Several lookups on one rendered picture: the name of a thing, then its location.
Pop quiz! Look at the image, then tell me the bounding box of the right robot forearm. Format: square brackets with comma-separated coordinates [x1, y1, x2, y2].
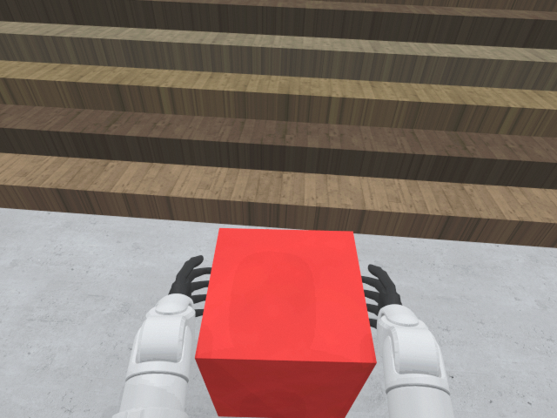
[377, 304, 454, 418]

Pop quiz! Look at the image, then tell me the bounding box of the carton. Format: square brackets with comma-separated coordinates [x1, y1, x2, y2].
[195, 228, 377, 418]

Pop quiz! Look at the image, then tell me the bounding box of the robot left hand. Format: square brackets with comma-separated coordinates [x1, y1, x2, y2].
[168, 255, 211, 317]

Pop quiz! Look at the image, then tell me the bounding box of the left robot forearm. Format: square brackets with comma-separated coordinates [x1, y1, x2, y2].
[111, 293, 196, 418]

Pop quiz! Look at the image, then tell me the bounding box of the robot right hand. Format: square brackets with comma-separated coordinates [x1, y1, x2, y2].
[361, 264, 402, 329]

